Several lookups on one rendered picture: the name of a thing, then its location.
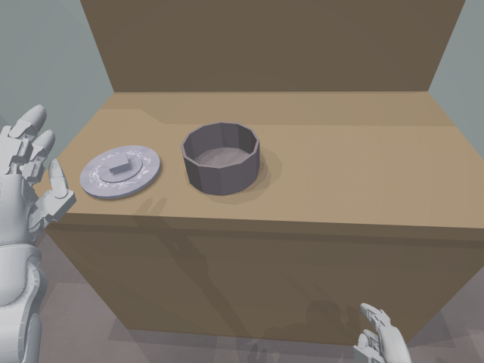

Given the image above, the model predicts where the robot right hand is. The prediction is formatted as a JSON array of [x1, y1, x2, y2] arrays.
[[353, 303, 412, 363]]

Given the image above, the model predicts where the knob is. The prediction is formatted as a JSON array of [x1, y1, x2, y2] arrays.
[[106, 153, 130, 173]]

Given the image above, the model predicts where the table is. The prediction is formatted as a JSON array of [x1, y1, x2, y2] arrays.
[[33, 0, 484, 346]]

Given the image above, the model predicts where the robot left hand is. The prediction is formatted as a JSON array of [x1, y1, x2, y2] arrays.
[[0, 104, 76, 246]]

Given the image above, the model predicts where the pot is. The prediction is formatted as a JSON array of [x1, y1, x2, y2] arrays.
[[181, 121, 260, 195]]

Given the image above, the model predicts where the lid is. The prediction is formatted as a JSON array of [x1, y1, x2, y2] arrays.
[[80, 145, 161, 199]]

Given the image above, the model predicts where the left robot forearm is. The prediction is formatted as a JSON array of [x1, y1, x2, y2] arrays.
[[0, 244, 48, 363]]

